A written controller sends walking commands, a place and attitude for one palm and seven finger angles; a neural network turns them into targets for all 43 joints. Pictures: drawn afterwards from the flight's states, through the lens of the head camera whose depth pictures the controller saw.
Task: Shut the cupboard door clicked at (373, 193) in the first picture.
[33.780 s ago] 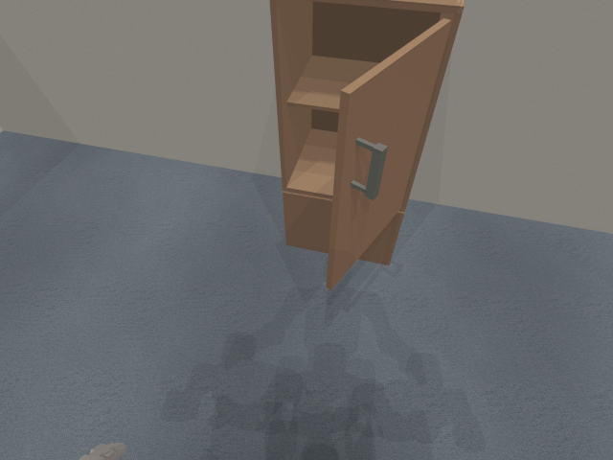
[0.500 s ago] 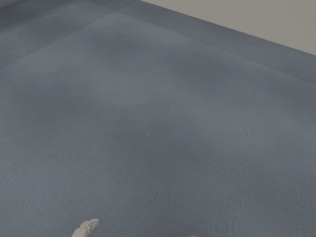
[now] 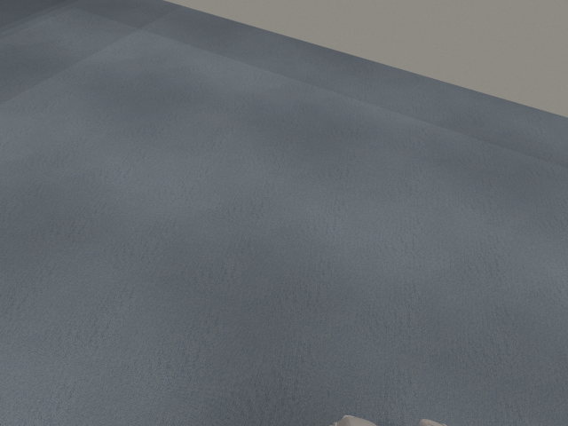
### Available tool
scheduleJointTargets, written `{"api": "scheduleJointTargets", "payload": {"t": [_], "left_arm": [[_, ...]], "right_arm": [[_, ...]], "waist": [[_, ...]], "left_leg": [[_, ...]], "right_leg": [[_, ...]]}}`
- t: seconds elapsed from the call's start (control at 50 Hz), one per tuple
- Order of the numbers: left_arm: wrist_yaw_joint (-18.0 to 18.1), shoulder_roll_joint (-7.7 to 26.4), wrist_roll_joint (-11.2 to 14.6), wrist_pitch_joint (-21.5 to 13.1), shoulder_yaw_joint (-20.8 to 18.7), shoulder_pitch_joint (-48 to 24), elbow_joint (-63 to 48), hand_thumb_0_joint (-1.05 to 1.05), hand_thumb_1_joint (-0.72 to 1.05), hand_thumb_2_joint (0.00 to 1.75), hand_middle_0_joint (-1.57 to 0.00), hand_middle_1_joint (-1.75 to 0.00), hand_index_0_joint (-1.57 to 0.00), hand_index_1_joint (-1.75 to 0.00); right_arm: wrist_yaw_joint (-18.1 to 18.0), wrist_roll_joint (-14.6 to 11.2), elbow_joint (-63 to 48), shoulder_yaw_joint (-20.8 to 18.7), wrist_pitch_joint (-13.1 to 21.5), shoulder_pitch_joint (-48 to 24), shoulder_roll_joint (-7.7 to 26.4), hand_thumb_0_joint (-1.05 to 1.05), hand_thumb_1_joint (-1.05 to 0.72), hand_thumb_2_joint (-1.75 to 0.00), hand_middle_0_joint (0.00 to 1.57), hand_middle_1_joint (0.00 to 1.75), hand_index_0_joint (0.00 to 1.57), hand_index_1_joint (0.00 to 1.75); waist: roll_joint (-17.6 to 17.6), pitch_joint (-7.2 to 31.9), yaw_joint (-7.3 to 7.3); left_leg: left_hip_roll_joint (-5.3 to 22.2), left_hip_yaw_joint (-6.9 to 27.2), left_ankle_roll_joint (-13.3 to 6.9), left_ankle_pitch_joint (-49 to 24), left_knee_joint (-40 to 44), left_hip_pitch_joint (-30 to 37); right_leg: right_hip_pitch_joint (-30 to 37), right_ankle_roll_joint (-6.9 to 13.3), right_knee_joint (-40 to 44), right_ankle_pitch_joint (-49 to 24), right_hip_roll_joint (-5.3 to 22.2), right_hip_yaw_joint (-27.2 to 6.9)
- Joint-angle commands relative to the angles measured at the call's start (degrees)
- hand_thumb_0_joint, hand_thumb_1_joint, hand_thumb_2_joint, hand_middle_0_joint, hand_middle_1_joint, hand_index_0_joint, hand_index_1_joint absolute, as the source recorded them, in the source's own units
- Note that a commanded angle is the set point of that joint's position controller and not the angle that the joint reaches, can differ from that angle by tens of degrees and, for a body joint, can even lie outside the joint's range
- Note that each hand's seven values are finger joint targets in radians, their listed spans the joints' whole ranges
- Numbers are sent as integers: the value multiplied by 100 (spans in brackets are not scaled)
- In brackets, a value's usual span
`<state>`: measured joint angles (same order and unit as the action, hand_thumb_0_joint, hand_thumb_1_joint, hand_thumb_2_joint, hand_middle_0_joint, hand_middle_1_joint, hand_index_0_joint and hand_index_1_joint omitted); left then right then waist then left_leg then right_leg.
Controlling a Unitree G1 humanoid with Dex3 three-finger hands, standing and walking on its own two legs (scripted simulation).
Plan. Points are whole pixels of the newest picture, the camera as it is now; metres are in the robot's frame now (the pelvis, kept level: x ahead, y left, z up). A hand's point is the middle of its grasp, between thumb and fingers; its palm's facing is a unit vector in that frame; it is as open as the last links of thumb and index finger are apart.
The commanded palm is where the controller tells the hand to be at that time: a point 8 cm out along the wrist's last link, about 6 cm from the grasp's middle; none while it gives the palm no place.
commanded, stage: turn to face it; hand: left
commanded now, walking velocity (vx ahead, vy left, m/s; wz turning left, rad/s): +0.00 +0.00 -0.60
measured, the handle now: out of the picture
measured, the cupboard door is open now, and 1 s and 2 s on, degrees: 31 31 31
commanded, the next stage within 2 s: none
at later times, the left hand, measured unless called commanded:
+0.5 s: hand (189, 393) +0.18 +0.18 -0.18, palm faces -0.27 -0.94 -0.20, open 7.4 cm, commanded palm none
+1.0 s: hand (242, 357) +0.25 +0.09 -0.16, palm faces -0.57 -0.77 -0.27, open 7.4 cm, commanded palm none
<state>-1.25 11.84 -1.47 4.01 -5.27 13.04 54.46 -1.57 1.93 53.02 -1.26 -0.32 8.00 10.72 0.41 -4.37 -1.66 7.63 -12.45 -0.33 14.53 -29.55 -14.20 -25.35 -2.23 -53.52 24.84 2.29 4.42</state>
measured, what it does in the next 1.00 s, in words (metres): steps on the spot, turning right: right foot, then left foot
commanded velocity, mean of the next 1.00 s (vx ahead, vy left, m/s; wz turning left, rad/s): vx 0.00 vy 0.00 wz -0.60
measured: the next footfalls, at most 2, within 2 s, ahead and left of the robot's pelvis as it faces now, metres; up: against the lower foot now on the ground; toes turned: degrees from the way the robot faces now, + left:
right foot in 0.12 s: +0.06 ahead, -0.15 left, +0.00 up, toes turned -10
left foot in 0.46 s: +0.13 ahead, +0.10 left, +0.00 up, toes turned -13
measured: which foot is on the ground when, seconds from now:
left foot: down 0.00-0.12, up 0.14-0.44, down 0.46-0.84, up 0.86-1.00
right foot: up 0.00-0.10, down 0.12-0.46, up 0.48-0.84, down 0.86-1.00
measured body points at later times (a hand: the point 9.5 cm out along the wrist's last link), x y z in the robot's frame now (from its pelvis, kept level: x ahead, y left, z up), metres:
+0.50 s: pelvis +0.05 +0.01 -0.01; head +0.10 +0.02 +0.43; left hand +0.20 +0.23 -0.17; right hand +0.07 -0.28 -0.13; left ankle +0.10 +0.11 -0.74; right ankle +0.02 -0.13 -0.73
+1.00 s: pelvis +0.04 -0.01 -0.01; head +0.08 -0.06 +0.44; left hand +0.28 +0.13 -0.14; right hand -0.07 -0.27 -0.16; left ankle +0.10 +0.11 -0.68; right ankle -0.04 -0.11 -0.74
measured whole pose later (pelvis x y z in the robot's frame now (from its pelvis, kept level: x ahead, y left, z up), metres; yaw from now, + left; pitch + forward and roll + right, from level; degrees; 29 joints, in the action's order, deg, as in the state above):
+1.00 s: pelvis +0.04 -0.01 -0.01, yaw -35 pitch +2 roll +0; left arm -0.1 12.2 -1.4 2.4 -2.9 8.9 49.6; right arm -1.3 0.7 52.7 -3.2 -3.7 11.3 15.8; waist 2.4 -5.8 1.4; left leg 5.7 -3.5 5.2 26.4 -60.8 -27.7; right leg -15.9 0.0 -31.8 17.4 0.1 -0.5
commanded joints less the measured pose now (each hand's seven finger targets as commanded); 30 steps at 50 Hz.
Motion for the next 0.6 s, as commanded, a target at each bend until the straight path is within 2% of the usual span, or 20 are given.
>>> {"api": "scheduleJointTargets", "payload": {"t": [0.0,0.02,0.06,0.08,0.1,0.12,0.14,0.16,0.18,0.22,0.34,0.38,0.4,0.42,0.44,0.46,0.5,0.52,0.54,0.58], "left_arm": [[-51,316,-3,-112,-67,-36,-627,0,90,90,-20,-30,-20,-30],[-56,335,-4,-128,-76,21,-655,0,90,90,-20,-30,-20,-30],[-54,522,-21,-197,-128,323,-622,0,90,90,-20,-30,-20,-30],[-11,979,-57,-272,-200,613,-581,0,90,90,-20,-30,-20,-30],[70,1545,-62,-341,-278,781,-554,0,90,90,-20,-30,-20,-30],[126,1683,25,-326,-260,964,-552,0,90,90,-20,-30,-20,-30],[196,1552,-2,-335,-292,604,-608,0,90,90,-20,-30,-20,-30],[218,1351,19,-326,-231,332,-692,0,90,90,-20,-30,-20,-30],[225,1184,25,-320,-179,94,-767,0,90,90,-20,-30,-20,-30],[226,1134,13,-321,-143,-105,-859,0,90,90,-20,-30,-20,-30],[180,1335,-27,-259,-187,-154,-852,0,90,90,-20,-30,-20,-30],[154,1355,-3,-216,-183,-332,-866,0,90,90,-20,-30,-20,-30],[148,1267,21,-190,-165,-433,-876,0,90,90,-20,-30,-20,-30],[127,1000,78,-150,-111,-431,-974,0,90,90,-20,-30,-20,-30],[54,685,122,-134,-37,-286,-1116,0,90,90,-20,-30,-20,-30],[22,852,44,-157,-51,-347,-1155,0,90,90,-20,-30,-20,-30],[-39,919,-18,-132,-114,-526,-1045,0,90,90,-20,-30,-20,-30],[-71,834,11,-102,-118,-473,-969,0,90,90,-20,-30,-20,-30],[-95,743,19,-74,-93,-436,-926,0,90,90,-20,-30,-20,-30],[-107,642,46,-32,-65,-482,-938,0,90,90,-20,-30,-20,-30]], "right_arm": [[-29,-8,-300,-410,-1,248,1226,0,-90,-90,20,30,20,30],[-20,-8,-331,-436,-17,175,1264,0,-90,-90,20,30,20,30],[14,-43,-377,-463,-37,108,1276,0,-90,-90,20,30,20,30],[48,-92,-485,-435,-45,100,1039,0,-90,-90,20,30,20,30],[94,-101,-763,-319,-63,-129,584,0,-90,-90,20,30,20,30],[34,-102,-834,-277,-140,-159,706,0,-90,-90,20,30,20,30],[-6,-118,-832,-296,-125,-223,680,0,-90,-90,20,30,20,30],[-21,-116,-784,-312,-106,-252,820,0,-90,-90,20,30,20,30],[-5,-112,-716,-309,-99,-184,845,0,-90,-90,20,30,20,30],[36,-109,-618,-260,-109,10,728,0,-90,-90,20,30,20,30],[39,-155,-702,-234,-91,52,696,0,-90,-90,20,30,20,30],[10,-171,-635,-228,-51,379,722,0,-90,-90,20,30,20,30],[3,-172,-555,-239,-15,606,769,0,-90,-90,20,30,20,30],[-25,-121,-514,-278,63,848,1130,0,-90,-90,20,30,20,30],[-47,-28,-597,-386,83,905,1754,0,-90,-90,20,30,20,30],[-50,-11,-673,-380,57,934,1851,0,-90,-90,20,30,20,30],[-83,8,-746,-288,113,574,1534,0,-90,-90,20,30,20,30],[-89,13,-773,-270,107,393,1401,0,-90,-90,20,30,20,30],[-102,10,-745,-251,106,395,1311,0,-90,-90,20,30,20,30],[-109,-10,-652,-260,105,620,1261,0,-90,-90,20,30,20,30]], "waist": [[1112,427,201],[1021,489,143],[650,625,-47],[-507,797,-219],[-1953,627,-378],[-1417,769,-416],[-1712,864,-242],[-1636,828,-171],[-1321,914,-35],[-971,1147,68],[-945,890,39],[-902,869,220],[-734,894,339],[139,993,419],[1843,918,379],[1562,860,465],[1105,511,253],[990,430,157],[977,541,148],[1074,708,224]], "left_leg": [[1436,651,-636,-1159,843,335],[1433,604,-562,-1085,626,271],[1118,259,-201,-901,-213,-53],[596,-98,158,1,-1352,-615],[-312,19,439,2251,-2777,-1977],[-288,886,410,2278,-3537,-2031],[-265,1187,421,1967,-3918,-2501],[-180,1337,459,1585,-4027,-2554],[-138,1344,504,1244,-3907,-2325],[-231,1167,540,992,-3279,-1823],[-509,1054,496,972,-1547,-1065],[-642,997,457,446,-579,-378],[-617,1006,426,-89,196,249],[110,1737,202,-137,1058,847],[1556,3212,-455,-534,1474,1137],[2124,3509,-933,-476,1506,638],[1654,2839,-851,-1474,1307,270],[1405,2200,-758,-1898,1186,345],[1157,1743,-655,-2288,1048,575],[1097,1364,-644,-2691,904,926]], "right_leg": [[333,41,857,-269,-31,183],[584,78,1220,-466,-55,201],[1367,182,2265,-1391,-120,232],[1969,462,3066,-2325,649,-885],[2304,1139,3445,-4110,1863,-2722],[2082,1551,3465,-4083,2139,-2925],[2360,1574,3362,-3981,1834,-2978],[2346,1502,3259,-3960,1645,-2640],[2239,1409,3127,-4025,1418,-2180],[2127,1273,3006,-4081,1151,-1719],[1574,1308,3046,-3309,1065,-2235],[1166,1081,2840,-3042,874,-2288],[772,835,2614,-2643,693,-2208],[144,511,2035,-1665,158,-1775],[-738,136,742,451,-608,-878],[-674,99,-481,1142,-421,-715],[-812,19,-1495,637,-187,-738],[-802,-44,-1580,365,-119,-675],[-778,-95,-1477,173,-114,-573],[-690,-134,-1173,49,-90,-431]]}}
